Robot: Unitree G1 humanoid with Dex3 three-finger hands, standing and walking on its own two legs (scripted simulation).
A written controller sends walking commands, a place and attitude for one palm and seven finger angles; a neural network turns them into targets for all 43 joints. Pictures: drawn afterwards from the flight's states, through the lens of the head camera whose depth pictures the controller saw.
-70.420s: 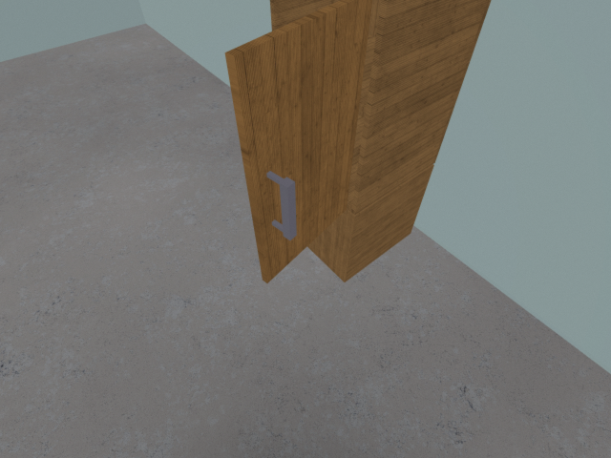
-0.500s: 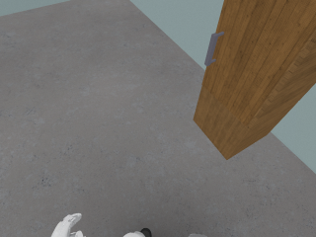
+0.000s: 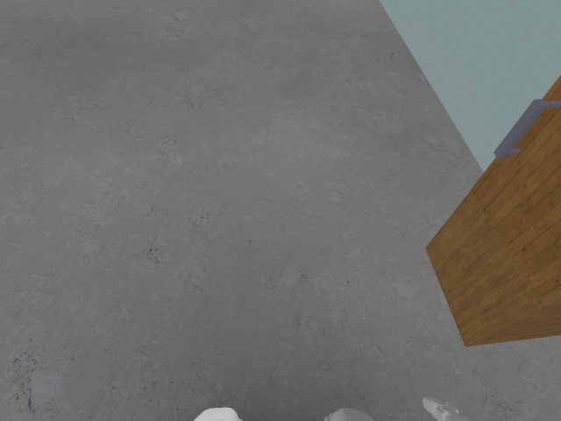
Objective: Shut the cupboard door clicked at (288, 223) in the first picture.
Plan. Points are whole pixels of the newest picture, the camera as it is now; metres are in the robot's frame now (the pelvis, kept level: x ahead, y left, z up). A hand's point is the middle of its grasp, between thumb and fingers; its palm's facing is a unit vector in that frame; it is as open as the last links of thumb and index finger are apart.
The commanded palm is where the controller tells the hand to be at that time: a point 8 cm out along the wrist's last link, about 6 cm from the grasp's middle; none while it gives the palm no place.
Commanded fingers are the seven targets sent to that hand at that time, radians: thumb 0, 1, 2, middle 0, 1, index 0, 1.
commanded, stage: walk to a spot facing it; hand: left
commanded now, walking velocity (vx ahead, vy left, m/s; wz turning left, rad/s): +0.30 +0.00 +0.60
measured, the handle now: (526, 130) +0.75 -0.52 -0.05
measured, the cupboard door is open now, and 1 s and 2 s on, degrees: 2 2 2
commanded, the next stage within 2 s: turn to face it in 1.14 s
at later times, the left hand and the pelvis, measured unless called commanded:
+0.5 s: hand out of the picture +0.05 +0.15 -0.14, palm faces +0.40 -0.89 -0.21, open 7.3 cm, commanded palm none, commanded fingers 0.00 0.90 0.90 -0.20 -0.30 -0.20 -0.30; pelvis +0.12 -0.02 +0.02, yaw +22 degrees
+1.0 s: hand (122, 304) +0.29 +0.30 -0.13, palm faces +0.50 -0.83 -0.25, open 7.3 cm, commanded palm none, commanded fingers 0.00 0.90 0.90 -0.20 -0.30 -0.20 -0.30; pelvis +0.30 +0.07 +0.01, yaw +31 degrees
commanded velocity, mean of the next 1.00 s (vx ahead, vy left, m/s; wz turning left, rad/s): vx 0.33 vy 0.00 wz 0.46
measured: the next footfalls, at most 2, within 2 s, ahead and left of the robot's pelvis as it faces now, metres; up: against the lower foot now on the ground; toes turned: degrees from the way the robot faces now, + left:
right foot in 0.20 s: +0.12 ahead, -0.14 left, +0.00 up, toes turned +3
left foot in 0.62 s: +0.23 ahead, +0.18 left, +0.00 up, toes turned +32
